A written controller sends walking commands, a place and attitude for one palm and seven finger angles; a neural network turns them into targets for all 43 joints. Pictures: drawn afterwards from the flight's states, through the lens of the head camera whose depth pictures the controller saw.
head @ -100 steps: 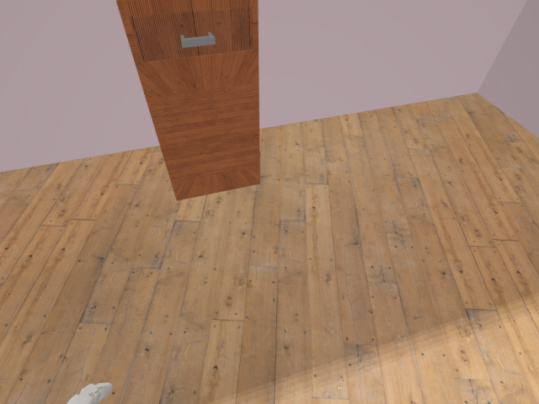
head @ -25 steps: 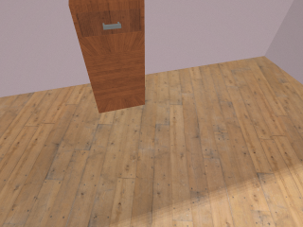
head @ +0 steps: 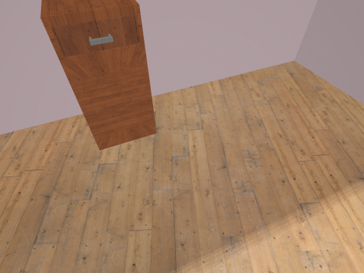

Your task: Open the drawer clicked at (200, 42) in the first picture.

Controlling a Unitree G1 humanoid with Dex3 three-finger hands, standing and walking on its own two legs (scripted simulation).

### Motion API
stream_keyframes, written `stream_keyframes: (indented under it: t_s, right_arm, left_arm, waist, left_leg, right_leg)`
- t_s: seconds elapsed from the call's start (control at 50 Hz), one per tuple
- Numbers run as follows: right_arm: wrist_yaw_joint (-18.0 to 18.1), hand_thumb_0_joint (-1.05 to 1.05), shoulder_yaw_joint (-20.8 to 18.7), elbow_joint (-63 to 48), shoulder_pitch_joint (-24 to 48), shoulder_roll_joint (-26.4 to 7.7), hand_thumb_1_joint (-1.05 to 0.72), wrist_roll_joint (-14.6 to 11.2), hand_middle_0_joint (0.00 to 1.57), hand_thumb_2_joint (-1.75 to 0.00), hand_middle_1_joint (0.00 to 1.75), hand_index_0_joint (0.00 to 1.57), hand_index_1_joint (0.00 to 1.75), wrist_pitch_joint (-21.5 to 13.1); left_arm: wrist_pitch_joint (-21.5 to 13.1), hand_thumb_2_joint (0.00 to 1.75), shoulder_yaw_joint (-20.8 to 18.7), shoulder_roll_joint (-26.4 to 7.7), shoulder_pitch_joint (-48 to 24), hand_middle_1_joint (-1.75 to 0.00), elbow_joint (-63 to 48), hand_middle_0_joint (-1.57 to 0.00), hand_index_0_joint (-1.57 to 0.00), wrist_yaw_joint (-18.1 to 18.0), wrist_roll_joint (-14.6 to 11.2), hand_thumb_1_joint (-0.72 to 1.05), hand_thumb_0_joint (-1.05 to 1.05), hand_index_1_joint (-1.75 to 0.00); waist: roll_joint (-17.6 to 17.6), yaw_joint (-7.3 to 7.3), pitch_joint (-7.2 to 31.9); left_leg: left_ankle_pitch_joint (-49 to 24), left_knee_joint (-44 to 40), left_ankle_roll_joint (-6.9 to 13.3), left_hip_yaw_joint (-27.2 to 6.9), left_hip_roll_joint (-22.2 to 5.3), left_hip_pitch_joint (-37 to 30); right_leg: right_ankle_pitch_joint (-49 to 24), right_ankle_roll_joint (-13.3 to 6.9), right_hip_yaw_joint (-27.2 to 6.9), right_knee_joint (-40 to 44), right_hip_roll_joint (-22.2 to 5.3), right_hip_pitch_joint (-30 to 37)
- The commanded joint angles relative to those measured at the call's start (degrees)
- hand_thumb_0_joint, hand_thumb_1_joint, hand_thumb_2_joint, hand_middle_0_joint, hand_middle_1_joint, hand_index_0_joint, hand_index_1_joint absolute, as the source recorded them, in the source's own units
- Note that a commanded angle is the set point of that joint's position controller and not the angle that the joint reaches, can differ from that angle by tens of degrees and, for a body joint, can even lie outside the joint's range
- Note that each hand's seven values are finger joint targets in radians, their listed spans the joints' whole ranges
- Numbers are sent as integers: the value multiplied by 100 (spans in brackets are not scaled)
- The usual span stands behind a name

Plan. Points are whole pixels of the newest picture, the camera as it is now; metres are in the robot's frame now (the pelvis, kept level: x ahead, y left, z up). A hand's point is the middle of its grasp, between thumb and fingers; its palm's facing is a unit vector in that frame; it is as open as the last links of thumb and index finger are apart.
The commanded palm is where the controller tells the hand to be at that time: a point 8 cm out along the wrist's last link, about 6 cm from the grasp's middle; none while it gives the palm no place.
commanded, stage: walk to a spot facing it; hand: left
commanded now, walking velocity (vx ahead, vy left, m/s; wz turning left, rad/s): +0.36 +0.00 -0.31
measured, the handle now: (100, 38) +1.09 +0.48 +0.03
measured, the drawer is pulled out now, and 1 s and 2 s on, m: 0.00 0.00 0.00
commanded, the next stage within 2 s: turn to face it in 0.94 s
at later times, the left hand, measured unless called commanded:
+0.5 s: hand (97, 264) +0.18 +0.25 -0.18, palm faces -0.11 -0.98 -0.17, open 7.4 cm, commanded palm none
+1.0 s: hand (179, 147) +0.58 +0.06 -0.16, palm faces -0.52 -0.83 -0.19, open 7.4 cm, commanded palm none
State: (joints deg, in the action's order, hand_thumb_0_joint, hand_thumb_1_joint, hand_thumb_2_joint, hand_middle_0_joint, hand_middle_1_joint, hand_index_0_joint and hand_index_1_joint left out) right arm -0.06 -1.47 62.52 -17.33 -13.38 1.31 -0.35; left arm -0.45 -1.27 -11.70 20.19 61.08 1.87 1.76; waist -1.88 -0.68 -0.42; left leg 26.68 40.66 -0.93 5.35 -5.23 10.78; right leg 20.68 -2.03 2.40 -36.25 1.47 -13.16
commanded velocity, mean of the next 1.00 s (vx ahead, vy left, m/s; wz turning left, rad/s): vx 0.31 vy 0.00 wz -0.49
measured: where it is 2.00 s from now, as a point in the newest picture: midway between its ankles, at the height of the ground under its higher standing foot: (211, 227)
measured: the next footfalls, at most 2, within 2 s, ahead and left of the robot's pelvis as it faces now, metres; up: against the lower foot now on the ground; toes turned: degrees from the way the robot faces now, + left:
left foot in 0.38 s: +0.30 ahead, +0.14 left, +0.00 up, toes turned +0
right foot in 0.98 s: +0.45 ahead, -0.17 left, +0.00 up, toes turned -36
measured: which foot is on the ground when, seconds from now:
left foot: up 0.00-0.36, down 0.38-0.96, up 0.98-1.00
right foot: down 0.00-0.38, up 0.40-0.96, down 0.98-1.00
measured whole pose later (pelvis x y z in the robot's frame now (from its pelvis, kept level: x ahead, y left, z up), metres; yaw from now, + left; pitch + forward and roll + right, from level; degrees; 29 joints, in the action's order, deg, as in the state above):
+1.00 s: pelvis +0.37 -0.03 -0.01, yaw -29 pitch +0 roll +1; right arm -0.2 -2.2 61.9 -26.5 -8.4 1.3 -1.5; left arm -1.3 -3.7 -10.8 4.8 51.8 2.7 2.1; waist 0.1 2.9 -5.9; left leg 29.7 47.9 -3.9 21.2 -11.9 4.2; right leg 9.9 -5.0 8.9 -37.4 -1.6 -27.0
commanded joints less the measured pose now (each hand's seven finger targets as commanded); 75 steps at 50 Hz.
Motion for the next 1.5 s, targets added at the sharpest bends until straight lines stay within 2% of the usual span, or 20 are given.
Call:
stream_keyframes:
  t_s: [0.0, 0.06, 0.26, 0.32, 0.34, 0.36, 0.38, 0.44, 0.54, 0.82, 0.88, 0.92, 0.94, 0.96, 1.02, 1.12, 1.36, 1.38, 1.42, 1.48]
  right_arm:
    - [18, 0, -135, -937, 1352, -598, -90, -20, 20, -90, 30, 20, 30, -318]
    - [-29, 0, -154, -840, 1201, -325, -90, 0, 20, -90, 30, 20, 30, -260]
    - [-163, 0, -157, -1099, 1488, 46, -90, -74, 20, -90, 30, 20, 30, -283]
    - [-13, 0, -264, -645, -35, -265, -90, -34, 20, -90, 30, 20, 30, -374]
    - [73, 0, -378, -415, -841, -720, -90, 15, 20, -90, 30, 20, 30, -395]
    - [103, 0, -521, -310, -1374, -1313, -90, 86, 20, -90, 30, 20, 30, -416]
    - [110, 0, -491, -370, -1351, -1385, -90, 4, 20, -90, 30, 20, 30, -345]
    - [106, 0, -271, -650, 0, -392, -90, 12, 20, -90, 30, 20, 30, -398]
    - [143, 0, -248, -583, 79, -89, -90, 7, 20, -90, 30, 20, 30, -549]
    - [131, 0, -276, -348, -1047, -433, -90, 65, 20, -90, 30, 20, 30, -439]
    - [109, 0, -344, -426, -959, -667, -90, 56, 20, -90, 30, 20, 30, -395]
    - [79, 0, -354, -603, -675, -815, -90, -7, 20, -90, 30, 20, 30, -365]
    - [-5, 0, -304, -734, -821, -564, -90, -96, 20, -90, 30, 20, 30, -345]
    - [26, 0, -214, -1013, -681, -213, -90, -135, 20, -90, 30, 20, 30, -374]
    - [81, 0, -248, -1093, 74, -214, -90, -98, 20, -90, 30, 20, 30, -303]
    - [118, 0, -129, -409, -962, 178, -90, 7, 20, -90, 30, 20, 30, 54]
    - [-18, 0, -155, -822, 259, -31, -90, -9, 20, -90, 30, 20, 30, 93]
    - [-30, 0, -199, -776, -38, -232, -90, 2, 20, -90, 30, 20, 30, 78]
    - [18, 0, -354, -813, -504, -984, -90, 31, 20, -90, 30, 20, 30, 44]
    - [132, 0, -334, -906, -123, -728, -90, 6, 20, -90, 30, 20, 30, 42]
  left_arm:
    - [-288, 90, -323, -1212, 1634, -30, 147, -20, -20, -283, -89, 90, 0, -30]
    - [-318, 90, -234, -841, 1107, -30, -31, -20, -20, -299, -34, 90, 0, -30]
    - [-371, 90, -257, -629, 959, -30, 110, -20, -20, -354, -23, 90, 0, -30]
    - [-375, 90, -333, -676, 670, -30, 58, -20, -20, -344, -59, 90, 0, -30]
    - [-370, 90, -323, -459, 823, -30, 27, -20, -20, -308, -103, 90, 0, -30]
    - [-336, 90, -302, -112, 1173, -30, -55, -20, -20, -230, -170, 90, 0, -30]
    - [-331, 90, -254, -131, 869, -30, -236, -20, -20, -242, -120, 90, 0, -30]
    - [-199, 90, -328, -130, 123, -30, -328, -20, -20, -132, -4, 90, 0, -30]
    - [107, 90, -385, 75, 218, -30, -444, -20, -20, -20, 41, 90, 0, -30]
    - [88, 90, -318, 8, -2061, -30, -1405, -20, -20, 114, 8, 90, 0, -30]
    - [7, 90, -353, -174, -1515, -30, -1290, -20, -20, 82, -2, 90, 0, -30]
    - [-108, 90, -467, -496, -235, -30, -907, -20, -20, 48, 35, 90, 0, -30]
    - [-188, 90, -621, -1156, 369, -30, -751, -20, -20, -8, 56, 90, 0, -30]
    - [-200, 90, -750, -1770, 865, -30, -684, -20, -20, -105, -68, 90, 0, -30]
    - [-159, 90, -581, -1284, -27, -30, -876, -20, -20, -233, -166, 90, 0, -30]
    - [-315, 90, -266, -517, -942, -30, -818, -20, -20, -314, -75, 90, 0, -30]
    - [-18, 90, -351, -749, -642, -30, -677, -20, -20, -374, -72, 90, 0, -30]
    - [18, 90, -352, -702, -615, -30, -696, -20, -20, -370, -87, 90, 0, -30]
    - [51, 90, -292, -321, -503, -30, -1016, -20, -20, -355, -157, 90, 0, -30]
    - [109, 90, -373, -484, -1083, -30, -1054, -20, -20, -340, -72, 90, 0, -30]
  waist:
    - [1461, -699, -565]
    - [370, -272, -610]
    - [1037, -141, -621]
    - [776, 537, 80]
    - [34, 795, 711]
    - [-1663, 763, 1304]
    - [-1478, 717, 1110]
    - [-502, 225, -510]
    - [-435, -184, -477]
    - [-326, 457, -761]
    - [-438, 182, -224]
    - [-413, -478, 524]
    - [584, -715, 1253]
    - [1600, -750, 1932]
    - [277, -393, 813]
    - [634, 502, 304]
    - [713, 86, -216]
    - [109, 215, -17]
    - [-1952, 314, 306]
    - [-931, 288, 255]
  left_leg:
    - [226, 2522, 74, -331, -18, 3330]
    - [-390, 2415, -55, -309, -171, 3073]
    - [-1486, 43, -7, 144, 106, 1616]
    - [-1858, -919, 135, 141, 327, -462]
    - [-1795, -1037, 270, -478, -319, -1830]
    - [-1523, -1774, 774, -2712, -2041, -2711]
    - [-794, -2499, 1070, -3508, -2439, -2136]
    - [273, -3089, 814, -2125, -1939, 175]
    - [-827, -3161, 675, -316, -1477, 639]
    - [-3467, -2620, 725, 1009, -1627, -1399]
    - [-5565, -1491, 595, 1402, -1645, -1694]
    - [-5853, 459, 259, 1698, -1388, -1018]
    - [-3565, 2142, -35, 1650, -1030, 825]
    - [734, 4041, -381, 1018, 8, 2507]
    - [-252, 4109, -222, -299, -524, 2704]
    - [-919, 2690, -233, -311, -409, 1408]
    - [-1337, -499, -93, 70, -26, 759]
    - [-2158, -1072, 5, -165, -106, 202]
    - [-5618, -2005, 1291, -2731, -1966, -648]
    - [-4076, -2064, 1245, -2360, -1442, -371]
  right_leg:
    - [-2146, -1210, -3415, 2143, -2119, 1822]
    - [-1905, -1134, -2511, 2159, -1798, 1232]
    - [-2657, -631, -1374, 2184, -1173, 587]
    - [-3566, -420, -1059, 492, -845, 265]
    - [-2659, -274, -878, -777, -560, -434]
    - [764, -23, -195, -2775, 201, -1645]
    - [1248, -84, -566, -3740, 64, -1962]
    - [-1, -35, -460, -4201, -649, -2217]
    - [-852, 147, -280, -3679, -837, -2096]
    - [-1080, 164, 493, -571, -712, -2645]
    - [-514, -106, 856, -131, -227, -1686]
    - [-1031, -287, 1035, 531, 84, 333]
    - [-1666, -711, -378, 664, -1028, 2408]
    - [-3532, -1493, -3343, 1044, -2628, 3433]
    - [-3640, -1300, -2207, 1426, -2251, 1740]
    - [-3909, -712, -243, 1824, -1509, -474]
    - [-2569, -349, 359, 1037, -1877, 149]
    - [-2214, -130, 529, 289, -1705, -50]
    - [1811, 565, 713, -2209, -505, -1559]
    - [1007, 522, -137, -3179, -711, -2037]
